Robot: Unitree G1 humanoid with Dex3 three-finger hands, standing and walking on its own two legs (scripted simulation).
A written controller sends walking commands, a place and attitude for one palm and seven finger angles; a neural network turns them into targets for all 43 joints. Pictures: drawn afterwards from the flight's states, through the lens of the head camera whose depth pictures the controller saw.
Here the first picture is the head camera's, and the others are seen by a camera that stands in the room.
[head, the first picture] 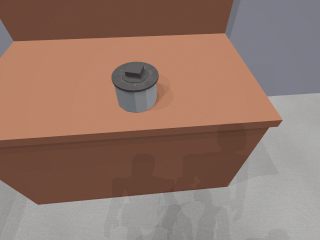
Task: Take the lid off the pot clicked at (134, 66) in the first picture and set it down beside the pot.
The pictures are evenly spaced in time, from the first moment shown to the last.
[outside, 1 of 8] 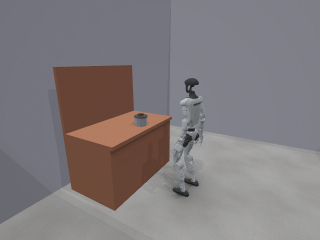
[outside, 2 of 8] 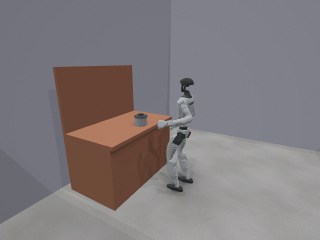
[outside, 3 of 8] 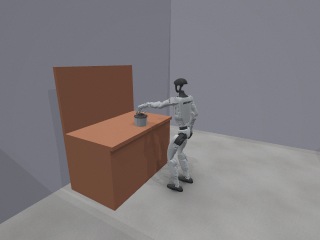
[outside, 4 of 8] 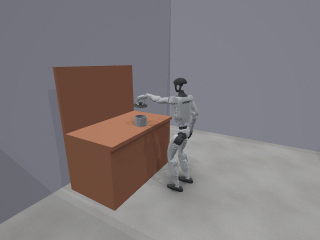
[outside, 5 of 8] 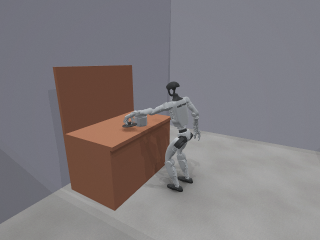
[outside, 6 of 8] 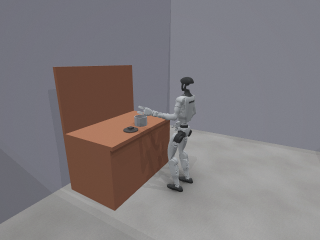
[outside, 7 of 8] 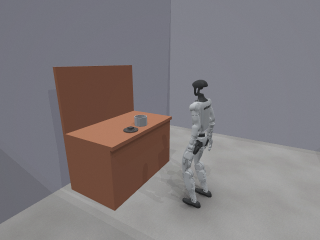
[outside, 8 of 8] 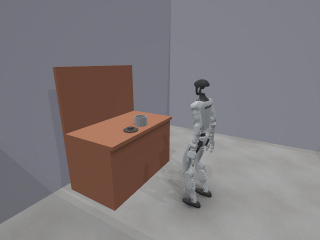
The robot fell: no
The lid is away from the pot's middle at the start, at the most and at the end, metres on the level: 0.00 0.24 0.23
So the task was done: yes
